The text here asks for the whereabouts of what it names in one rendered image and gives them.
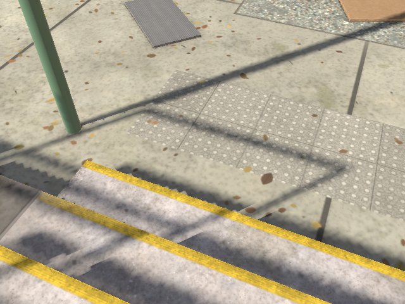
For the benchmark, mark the stairs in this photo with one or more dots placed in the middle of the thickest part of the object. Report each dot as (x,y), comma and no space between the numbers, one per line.
(112,238)

